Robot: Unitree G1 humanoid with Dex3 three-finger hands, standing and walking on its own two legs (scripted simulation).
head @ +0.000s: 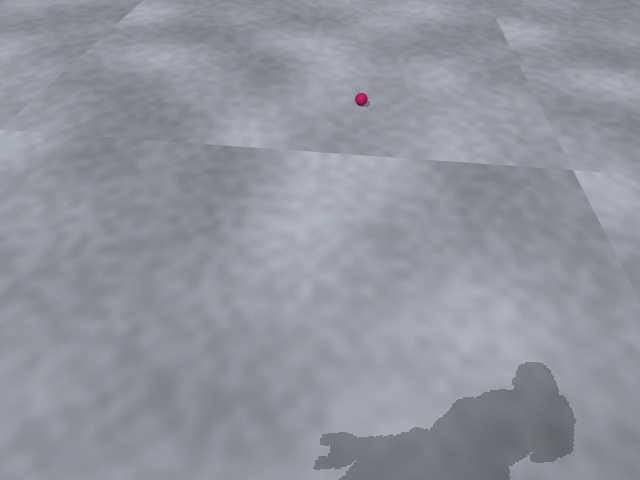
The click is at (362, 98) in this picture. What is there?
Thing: free ball
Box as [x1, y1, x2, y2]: [355, 93, 366, 105]
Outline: 359,93 355,97 355,101 357,104 362,105 366,102 366,96 363,93
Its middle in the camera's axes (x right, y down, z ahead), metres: +0.22 -0.80 +2.32
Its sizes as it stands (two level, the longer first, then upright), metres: 0.073 0.073 0.073
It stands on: the floor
